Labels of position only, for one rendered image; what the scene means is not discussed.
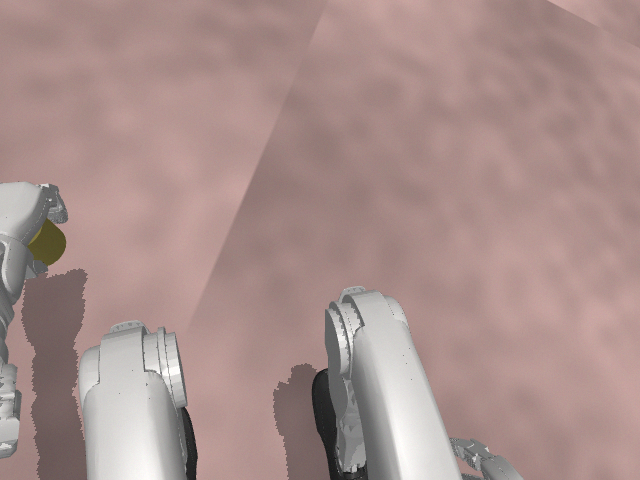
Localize left robot hand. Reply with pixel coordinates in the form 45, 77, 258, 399
0, 181, 68, 279

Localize tin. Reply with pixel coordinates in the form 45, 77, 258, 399
27, 218, 66, 266

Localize left robot foot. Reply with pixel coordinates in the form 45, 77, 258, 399
181, 407, 198, 480

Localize left robot arm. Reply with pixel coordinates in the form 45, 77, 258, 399
0, 234, 29, 459

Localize right robot hand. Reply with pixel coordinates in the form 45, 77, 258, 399
449, 438, 525, 480

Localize right robot foot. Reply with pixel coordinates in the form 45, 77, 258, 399
312, 368, 368, 480

